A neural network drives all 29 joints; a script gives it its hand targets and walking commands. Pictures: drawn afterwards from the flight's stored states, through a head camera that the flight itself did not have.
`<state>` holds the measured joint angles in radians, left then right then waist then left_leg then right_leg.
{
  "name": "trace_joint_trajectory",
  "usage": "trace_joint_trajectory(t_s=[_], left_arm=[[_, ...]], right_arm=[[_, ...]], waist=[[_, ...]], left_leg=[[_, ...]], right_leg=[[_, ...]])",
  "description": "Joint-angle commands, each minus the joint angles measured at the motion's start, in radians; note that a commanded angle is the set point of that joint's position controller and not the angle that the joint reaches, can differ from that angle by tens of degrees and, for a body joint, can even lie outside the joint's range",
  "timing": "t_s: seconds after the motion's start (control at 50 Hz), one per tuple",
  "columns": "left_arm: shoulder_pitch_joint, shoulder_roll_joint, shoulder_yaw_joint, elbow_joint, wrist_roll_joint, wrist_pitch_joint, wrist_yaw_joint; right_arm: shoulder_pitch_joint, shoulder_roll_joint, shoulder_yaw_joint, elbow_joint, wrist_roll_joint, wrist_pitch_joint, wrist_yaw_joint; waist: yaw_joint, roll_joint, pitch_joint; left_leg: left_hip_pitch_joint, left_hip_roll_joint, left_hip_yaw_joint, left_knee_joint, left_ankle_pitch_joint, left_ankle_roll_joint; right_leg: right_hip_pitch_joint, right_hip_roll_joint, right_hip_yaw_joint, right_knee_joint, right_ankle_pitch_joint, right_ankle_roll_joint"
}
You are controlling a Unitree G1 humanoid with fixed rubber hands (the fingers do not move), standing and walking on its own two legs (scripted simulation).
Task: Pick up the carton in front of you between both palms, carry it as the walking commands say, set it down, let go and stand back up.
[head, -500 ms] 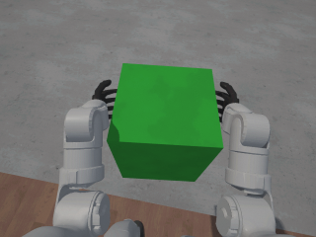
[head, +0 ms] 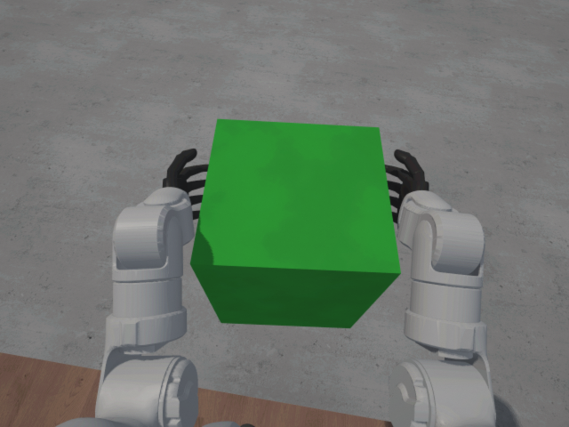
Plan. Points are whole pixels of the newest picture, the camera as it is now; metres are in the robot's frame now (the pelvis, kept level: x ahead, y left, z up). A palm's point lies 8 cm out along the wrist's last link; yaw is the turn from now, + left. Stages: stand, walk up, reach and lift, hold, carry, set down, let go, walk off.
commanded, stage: carry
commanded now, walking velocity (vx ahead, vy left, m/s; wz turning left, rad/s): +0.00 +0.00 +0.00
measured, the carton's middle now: (291, 235) +0.36 +0.00 +0.03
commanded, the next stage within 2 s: none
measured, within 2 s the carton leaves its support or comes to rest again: neither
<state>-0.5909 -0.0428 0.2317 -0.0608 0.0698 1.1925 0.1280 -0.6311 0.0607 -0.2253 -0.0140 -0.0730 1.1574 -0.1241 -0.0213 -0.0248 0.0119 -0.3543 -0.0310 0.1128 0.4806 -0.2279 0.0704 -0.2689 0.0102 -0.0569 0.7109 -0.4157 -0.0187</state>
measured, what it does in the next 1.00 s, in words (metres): steps on the spot: right foot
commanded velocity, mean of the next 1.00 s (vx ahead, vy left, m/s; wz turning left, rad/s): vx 0.00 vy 0.00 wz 0.00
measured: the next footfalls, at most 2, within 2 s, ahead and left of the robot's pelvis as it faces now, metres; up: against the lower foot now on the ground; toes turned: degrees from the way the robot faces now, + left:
right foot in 0.12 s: +0.03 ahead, -0.12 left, +0.00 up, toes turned -2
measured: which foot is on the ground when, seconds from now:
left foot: down 0.00-1.00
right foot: up 0.00-0.10, down 0.12-1.00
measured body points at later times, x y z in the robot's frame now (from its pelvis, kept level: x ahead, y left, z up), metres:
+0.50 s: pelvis +0.01 -0.02 +0.00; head +0.01 -0.03 +0.45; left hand +0.36 +0.14 +0.11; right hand +0.37 -0.17 +0.11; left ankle +0.00 +0.08 -0.74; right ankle -0.01 -0.12 -0.74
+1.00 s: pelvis -0.02 -0.02 +0.00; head -0.04 -0.03 +0.45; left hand +0.33 +0.13 +0.11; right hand +0.34 -0.17 +0.12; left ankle +0.00 +0.08 -0.74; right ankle -0.01 -0.12 -0.74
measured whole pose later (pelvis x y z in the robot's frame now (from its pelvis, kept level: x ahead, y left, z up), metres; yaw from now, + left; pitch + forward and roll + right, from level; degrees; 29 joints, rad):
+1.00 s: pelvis -0.02 -0.02 +0.00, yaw +1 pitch +3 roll +0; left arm -0.63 0.00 0.19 0.19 0.06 1.23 0.13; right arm -0.65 0.00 -0.19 0.21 -0.06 1.20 -0.12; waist 0.00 0.00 -0.10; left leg -0.33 0.01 0.08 0.52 -0.23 0.02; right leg -0.32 0.01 -0.06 0.53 -0.25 -0.04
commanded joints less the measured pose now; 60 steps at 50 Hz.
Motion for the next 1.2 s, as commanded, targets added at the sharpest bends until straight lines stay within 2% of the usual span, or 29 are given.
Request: trace_joint_trajectory(t_s=[0.0, 0.02, 0.04, 0.08, 0.1, 0.12, 0.14, 0.16, 0.18, 0.24, 0.28, 0.36, 0.48, 0.68, 0.94, 1.18], left_arm=[[-0.739, -1.006, -0.752, -0.077, -0.42, -0.017, -0.251], [-0.739, -1.007, -0.743, -0.076, -0.42, -0.016, -0.245], [-0.724, -1.006, -0.736, -0.068, -0.417, -0.016, -0.239], [-0.686, -1.0, -0.718, -0.054, -0.402, -0.014, -0.231], [-0.677, -0.997, -0.707, -0.047, -0.398, -0.011, -0.232], [-0.681, -0.993, -0.701, -0.035, -0.392, -0.011, -0.236], [-0.709, -0.994, -0.703, -0.033, -0.389, -0.014, -0.239], [-0.717, -0.996, -0.701, -0.027, -0.395, -0.014, -0.243], [-0.721, -0.996, -0.701, -0.025, -0.404, -0.014, -0.246], [-0.711, -0.991, -0.689, 0.003, -0.412, -0.011, -0.25], [-0.708, -0.993, -0.677, 0.025, -0.413, -0.01, -0.252], [-0.75, -1.016, -0.668, 0.045, -0.424, -0.012, -0.254], [-0.797, -1.043, -0.659, 0.058, -0.441, -0.014, -0.251], [-0.791, -1.051, -0.626, 0.1, -0.435, -0.01, -0.246], [-0.803, -1.054, -0.614, 0.104, -0.429, -0.006, -0.24], [-0.807, -1.057, -0.617, 0.101, -0.431, -0.004, -0.239]], right_arm=[[-0.598, 1.025, 0.74, -0.033, 0.429, 0.01, 0.246], [-0.621, 1.035, 0.748, -0.055, 0.444, 0.01, 0.247], [-0.641, 1.043, 0.755, -0.072, 0.457, 0.01, 0.248], [-0.654, 1.043, 0.76, -0.078, 0.469, 0.011, 0.249], [-0.646, 1.04, 0.758, -0.067, 0.466, 0.01, 0.248], [-0.65, 1.039, 0.753, -0.062, 0.46, 0.012, 0.248], [-0.685, 1.045, 0.756, -0.065, 0.46, 0.016, 0.249], [-0.695, 1.045, 0.756, -0.057, 0.458, 0.018, 0.248], [-0.697, 1.048, 0.756, -0.047, 0.461, 0.019, 0.247], [-0.664, 1.042, 0.729, 0.004, 0.449, 0.024, 0.241], [-0.638, 1.039, 0.705, 0.041, 0.436, 0.025, 0.239], [-0.642, 1.048, 0.67, 0.084, 0.424, 0.023, 0.241], [-0.672, 1.054, 0.645, 0.095, 0.423, 0.023, 0.237], [-0.694, 1.059, 0.629, 0.11, 0.428, 0.028, 0.235], [-0.714, 1.072, 0.621, 0.118, 0.44, 0.029, 0.237], [-0.715, 1.071, 0.618, 0.114, 0.441, 0.031, 0.238]], waist=[[-0.047, 0.191, -0.551], [-0.042, 0.156, -0.549], [-0.03, 0.148, -0.559], [0.012, 0.136, -0.586], [0.023, 0.127, -0.586], [0.028, 0.046, -0.575], [0.023, -0.047, -0.543], [0.027, -0.077, -0.534], [0.029, -0.075, -0.528], [0.022, -0.047, -0.539], [0.024, -0.023, -0.54], [0.026, 0.007, -0.519], [0.026, 0.023, -0.492], [0.026, 0.019, -0.474], [0.021, 0.022, -0.472], [0.019, 0.027, -0.477]], left_leg=[[0.702, 0.34, -0.308, 0.055, 1.304, 0.201], [0.652, 0.317, -0.277, 0.051, 1.173, 0.172], [0.573, 0.282, -0.231, 0.048, 1.041, 0.14], [0.361, 0.213, -0.13, 0.06, 0.781, 0.08], [0.246, 0.177, -0.117, 0.062, 0.565, 0.044], [0.163, 0.124, -0.099, 0.065, 0.272, 0.001], [0.153, 0.102, -0.099, 0.037, 0.115, -0.02], [0.153, 0.103, -0.095, 0.049, 0.101, -0.026], [0.159, 0.108, -0.097, 0.059, 0.14, -0.032], [0.195, 0.133, -0.114, 0.084, 0.319, -0.021], [0.203, 0.14, -0.115, 0.09, 0.349, -0.017], [0.203, 0.145, -0.119, 0.079, 0.321, -0.02], [0.204, 0.155, -0.132, 0.047, 0.281, -0.018], [0.183, 0.159, -0.14, 0.01, 0.209, -0.021], [0.167, 0.165, -0.146, -0.013, 0.173, -0.016], [0.161, 0.166, -0.149, -0.016, 0.166, -0.015]], right_leg=[[-0.313, -0.027, 0.096, 0.03, -0.201, 0.015], [-0.257, -0.031, 0.087, -0.069, -0.129, 0.012], [-0.159, -0.03, 0.066, -0.151, -0.035, 0.012], [0.094, -0.029, 0.033, -0.296, 0.252, 0.009], [0.197, -0.068, 0.074, -0.286, 0.381, -0.012], [0.228, -0.181, 0.166, -0.214, 0.724, -0.064], [0.211, -0.215, 0.161, -0.178, 0.87, -0.099], [0.211, -0.216, 0.155, -0.174, 0.888, -0.099], [0.205, -0.206, 0.147, -0.172, 0.871, -0.093], [0.177, -0.169, 0.121, -0.141, 0.834, -0.08], [0.166, -0.163, 0.119, -0.14, 0.8, -0.076], [0.137, -0.161, 0.123, -0.156, 0.722, -0.073], [0.101, -0.148, 0.124, -0.197, 0.559, -0.063], [0.084, -0.142, 0.122, -0.234, 0.44, -0.056], [0.069, -0.137, 0.118, -0.252, 0.371, -0.052], [0.062, -0.137, 0.118, -0.255, 0.358, -0.052]])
